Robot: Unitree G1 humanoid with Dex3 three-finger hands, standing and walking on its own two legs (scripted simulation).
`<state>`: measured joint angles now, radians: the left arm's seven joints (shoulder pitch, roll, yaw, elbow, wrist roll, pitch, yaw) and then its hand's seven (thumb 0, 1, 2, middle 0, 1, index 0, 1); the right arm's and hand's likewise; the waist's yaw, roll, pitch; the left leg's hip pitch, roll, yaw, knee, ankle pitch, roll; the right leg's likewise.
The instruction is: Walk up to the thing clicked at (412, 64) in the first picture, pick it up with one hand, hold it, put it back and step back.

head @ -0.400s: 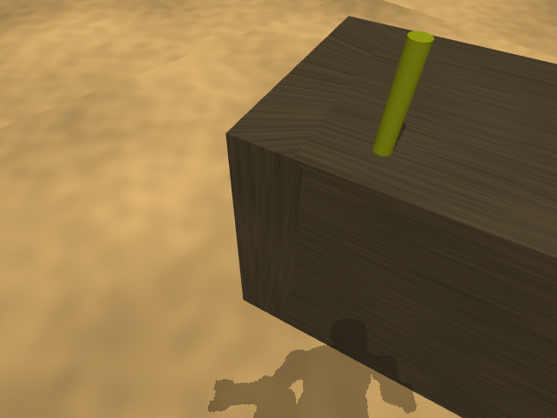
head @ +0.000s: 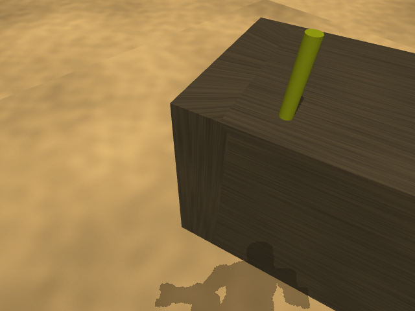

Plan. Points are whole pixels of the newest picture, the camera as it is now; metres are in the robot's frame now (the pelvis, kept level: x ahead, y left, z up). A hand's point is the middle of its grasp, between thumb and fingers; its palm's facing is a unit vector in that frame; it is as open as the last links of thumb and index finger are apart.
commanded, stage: stand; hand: left
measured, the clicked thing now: (298, 80) +0.61 -0.20 +0.13
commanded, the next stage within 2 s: walk up in 0.72 s
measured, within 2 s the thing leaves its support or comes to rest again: neither
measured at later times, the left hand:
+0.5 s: hand out of the picture +0.06 +0.25 -0.16, palm faces -0.02 -0.94 -0.33, open 7.4 cm
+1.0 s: hand out of the picture +0.11 +0.22 -0.16, palm faces -0.18 -0.92 -0.34, open 7.4 cm
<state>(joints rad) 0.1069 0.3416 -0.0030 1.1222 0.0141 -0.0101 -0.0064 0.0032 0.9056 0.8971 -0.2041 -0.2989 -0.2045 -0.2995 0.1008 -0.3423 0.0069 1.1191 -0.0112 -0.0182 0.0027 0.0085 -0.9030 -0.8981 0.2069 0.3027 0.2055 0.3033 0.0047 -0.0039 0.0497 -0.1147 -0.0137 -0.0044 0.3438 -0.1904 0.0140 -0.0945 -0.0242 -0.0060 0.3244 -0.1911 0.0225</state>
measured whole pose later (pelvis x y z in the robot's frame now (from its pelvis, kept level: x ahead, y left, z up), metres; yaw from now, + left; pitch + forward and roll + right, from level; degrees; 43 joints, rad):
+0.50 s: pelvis +0.00 +0.00 +0.00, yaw +0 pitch -2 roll +0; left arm 0.13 0.34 0.00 1.12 0.02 -0.01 -0.01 0.00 0.91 0.90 -0.20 -0.30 -0.20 -0.30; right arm 0.12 -0.35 0.01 1.13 -0.01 -0.01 0.00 0.01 -0.90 -0.90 0.21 0.30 0.21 0.30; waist 0.00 0.00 0.05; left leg -0.12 -0.02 -0.01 0.33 -0.18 0.01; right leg -0.10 -0.03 -0.01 0.32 -0.18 0.02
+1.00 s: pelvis +0.00 -0.06 -0.02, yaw -10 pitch -2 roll +2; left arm 0.22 0.47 0.12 0.89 0.06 0.11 -0.13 0.00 0.91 0.90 -0.20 -0.30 -0.20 -0.30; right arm 0.22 -0.44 -0.11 0.95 -0.05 -0.06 -0.05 0.01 -0.90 -0.90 0.21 0.30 0.21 0.30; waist 0.02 -0.07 0.11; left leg -0.14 0.11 0.13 0.51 -0.31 -0.05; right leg -0.44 -0.11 0.09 0.82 -0.35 0.01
